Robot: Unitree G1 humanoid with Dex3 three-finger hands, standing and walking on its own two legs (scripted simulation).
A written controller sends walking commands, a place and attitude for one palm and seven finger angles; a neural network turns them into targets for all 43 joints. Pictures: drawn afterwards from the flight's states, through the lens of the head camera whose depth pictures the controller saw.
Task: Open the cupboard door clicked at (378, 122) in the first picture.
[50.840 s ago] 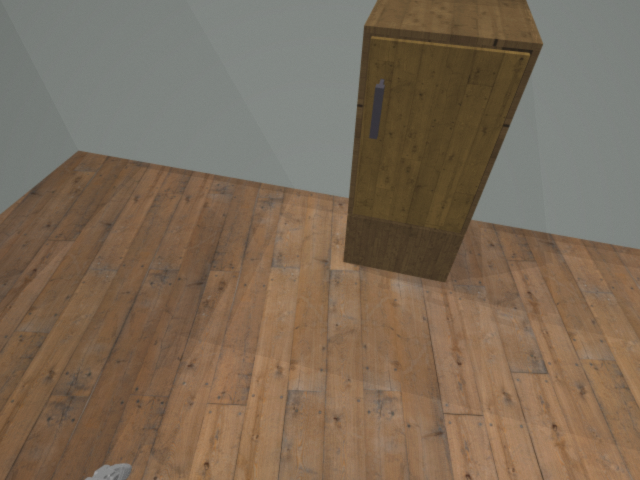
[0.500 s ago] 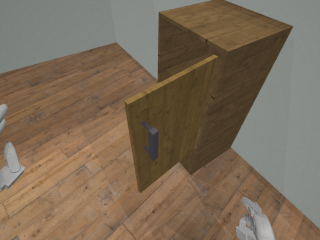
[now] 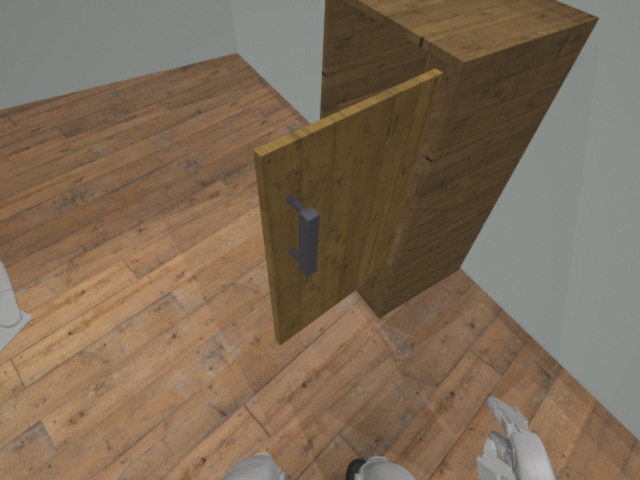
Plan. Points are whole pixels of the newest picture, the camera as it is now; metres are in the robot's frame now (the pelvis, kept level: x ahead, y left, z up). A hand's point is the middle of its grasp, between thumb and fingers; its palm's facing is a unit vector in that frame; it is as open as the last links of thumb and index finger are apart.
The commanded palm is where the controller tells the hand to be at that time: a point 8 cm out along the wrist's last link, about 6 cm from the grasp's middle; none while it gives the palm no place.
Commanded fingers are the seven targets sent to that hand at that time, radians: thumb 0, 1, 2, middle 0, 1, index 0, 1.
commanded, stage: step back with the hand held close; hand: left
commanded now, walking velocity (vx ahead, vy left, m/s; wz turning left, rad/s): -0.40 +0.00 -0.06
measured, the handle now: (300, 236) +0.48 +0.06 -0.02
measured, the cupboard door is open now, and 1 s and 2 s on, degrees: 97 97 97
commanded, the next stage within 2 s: stop stepping back and stand still in 0.42 s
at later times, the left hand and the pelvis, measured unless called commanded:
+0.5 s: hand out of the picture +0.09 +0.28 +0.19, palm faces +0.54 -0.72 -0.43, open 7.4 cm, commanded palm +0.02 +0.30 +0.20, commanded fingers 0.00 0.90 0.90 -0.20 -0.30 -0.20 -0.30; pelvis -0.10 -0.01 +0.01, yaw +5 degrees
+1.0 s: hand out of the picture +0.06 +0.21 +0.18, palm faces +0.31 -0.81 -0.50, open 7.4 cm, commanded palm +0.00 +0.25 +0.20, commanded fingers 0.00 0.90 0.90 -0.20 -0.30 -0.20 -0.30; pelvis -0.16 -0.04 +0.02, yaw -3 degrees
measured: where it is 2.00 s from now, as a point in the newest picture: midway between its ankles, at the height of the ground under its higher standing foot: outside the picture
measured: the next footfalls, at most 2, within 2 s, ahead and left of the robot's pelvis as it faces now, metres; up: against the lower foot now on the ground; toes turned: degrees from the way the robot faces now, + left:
left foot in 0.40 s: -0.06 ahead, +0.07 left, +0.00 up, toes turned -1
right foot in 0.70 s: -0.16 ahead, -0.17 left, +0.00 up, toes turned -2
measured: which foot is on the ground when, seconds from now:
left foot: down 0.00-0.24, up 0.26-0.38, down 0.40-1.00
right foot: down 0.00-0.38, up 0.40-0.68, down 0.70-1.00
